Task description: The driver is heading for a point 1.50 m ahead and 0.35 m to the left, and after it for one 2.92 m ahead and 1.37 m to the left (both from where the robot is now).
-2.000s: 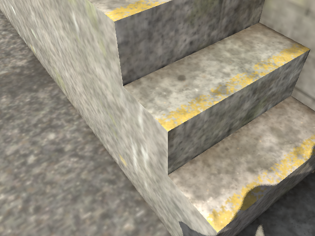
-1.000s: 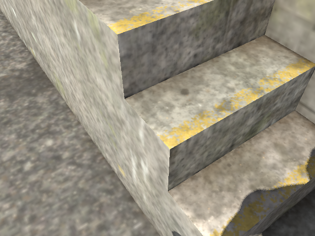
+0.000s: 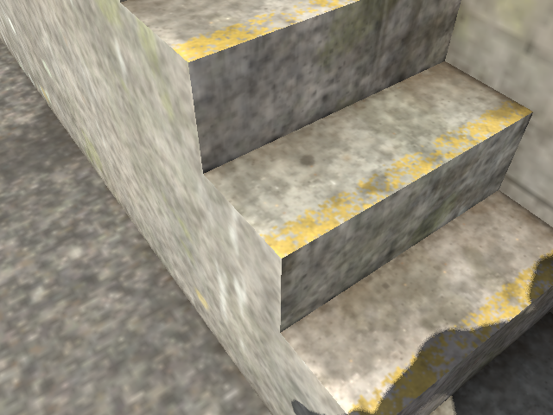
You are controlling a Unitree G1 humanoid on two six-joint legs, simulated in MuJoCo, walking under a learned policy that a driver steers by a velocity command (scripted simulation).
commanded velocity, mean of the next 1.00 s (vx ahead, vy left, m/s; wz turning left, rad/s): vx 0.50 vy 0.00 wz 0.00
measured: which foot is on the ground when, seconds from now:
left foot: down 0.00-1.00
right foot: down 0.00-1.00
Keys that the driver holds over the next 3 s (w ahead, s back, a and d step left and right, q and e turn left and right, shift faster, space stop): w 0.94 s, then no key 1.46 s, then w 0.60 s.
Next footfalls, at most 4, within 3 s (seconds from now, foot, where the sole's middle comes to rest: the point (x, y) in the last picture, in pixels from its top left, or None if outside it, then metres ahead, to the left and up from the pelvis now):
none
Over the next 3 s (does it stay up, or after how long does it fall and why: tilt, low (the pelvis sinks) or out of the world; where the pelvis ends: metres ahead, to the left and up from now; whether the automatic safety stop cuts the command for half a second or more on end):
stays up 0.02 0.01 0.00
